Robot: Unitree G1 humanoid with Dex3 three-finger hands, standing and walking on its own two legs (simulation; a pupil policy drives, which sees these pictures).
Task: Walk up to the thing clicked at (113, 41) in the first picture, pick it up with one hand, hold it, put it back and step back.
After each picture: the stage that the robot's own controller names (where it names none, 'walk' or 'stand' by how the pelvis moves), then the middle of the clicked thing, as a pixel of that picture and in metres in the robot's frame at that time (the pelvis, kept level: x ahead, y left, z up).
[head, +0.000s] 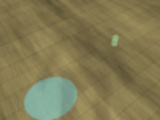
stand; (114, 40) +1.40 -0.36 -0.72
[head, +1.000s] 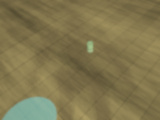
walk; (90, 46) +1.30 +0.05 -0.69
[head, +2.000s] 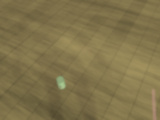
walk; (61, 82) +0.79 +0.28 -0.71
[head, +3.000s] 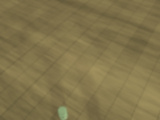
walk; (62, 113) +0.50 +0.20 -0.70
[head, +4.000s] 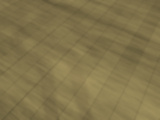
stand; out of the picture +0.36 +0.18 -0.71
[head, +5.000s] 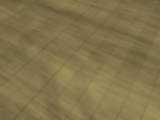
stand; out of the picture +0.35 +0.18 -0.72
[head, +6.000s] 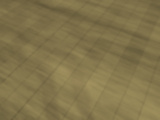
stand; out of the picture +0.33 +0.19 -0.72
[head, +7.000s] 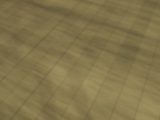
stand; out of the picture +0.32 +0.21 -0.72
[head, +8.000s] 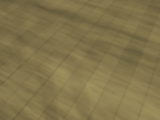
stand; out of the picture +0.33 +0.20 -0.73
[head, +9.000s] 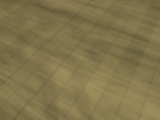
stand; out of the picture +0.33 +0.19 -0.73
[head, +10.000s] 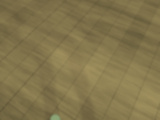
go down; out of the picture +0.36 +0.19 -0.70
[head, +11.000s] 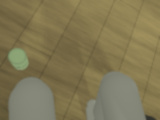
go down; (19, 59) +0.43 +0.22 -0.28
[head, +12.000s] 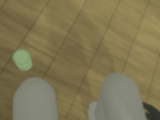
close in; (23, 60) +0.43 +0.21 -0.29
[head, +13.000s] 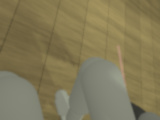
close in; out of the picture +0.42 +0.25 -0.22
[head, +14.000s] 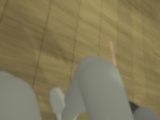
close; out of the picture +0.41 +0.26 -0.22
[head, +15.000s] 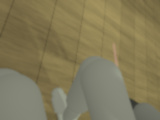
lift; out of the picture +0.38 +0.22 -0.23
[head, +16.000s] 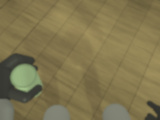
lift; (28, 82) +0.32 +0.18 +0.00
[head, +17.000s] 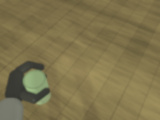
hold; (38, 88) +0.32 +0.17 +0.02
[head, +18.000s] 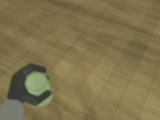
hold; (40, 89) +0.32 +0.17 +0.02
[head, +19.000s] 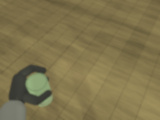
crouch; (40, 90) +0.32 +0.16 +0.01
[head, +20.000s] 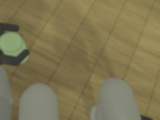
crouch; (15, 49) +0.44 +0.20 -0.08
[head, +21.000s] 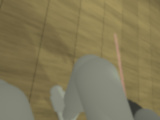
lower; out of the picture +0.44 +0.29 -0.21
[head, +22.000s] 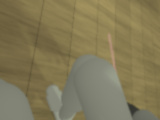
lower; out of the picture +0.43 +0.27 -0.23
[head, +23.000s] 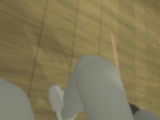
lower; out of the picture +0.43 +0.27 -0.22
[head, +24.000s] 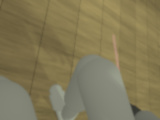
lower; out of the picture +0.42 +0.28 -0.23
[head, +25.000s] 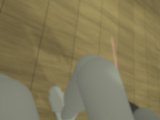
loosen; out of the picture +0.42 +0.24 -0.23
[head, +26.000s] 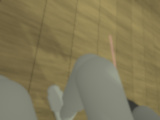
withdraw; out of the picture +0.42 +0.25 -0.23
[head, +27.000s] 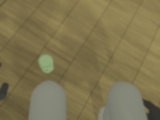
walk; (46, 64) +0.45 +0.18 -0.35
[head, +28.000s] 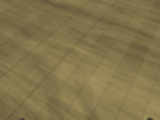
stand; out of the picture +0.36 +0.14 -0.66
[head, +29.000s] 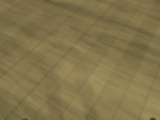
stand; out of the picture +0.38 +0.17 -0.67
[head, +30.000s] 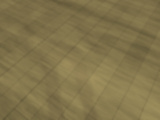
stand; out of the picture +0.38 +0.16 -0.69
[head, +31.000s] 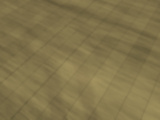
walk; out of the picture +0.38 +0.16 -0.72
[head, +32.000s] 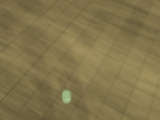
walk; (66, 96) +0.52 +0.09 -0.70
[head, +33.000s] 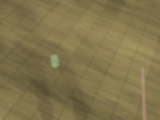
walk; (54, 60) +0.83 +0.24 -0.69
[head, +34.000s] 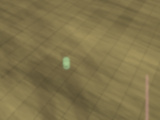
stand; (66, 63) +1.02 +0.18 -0.71
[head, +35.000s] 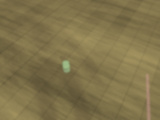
stand; (66, 66) +1.01 +0.19 -0.73
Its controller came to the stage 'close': yes
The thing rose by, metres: 0.72
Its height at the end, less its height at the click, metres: +0.00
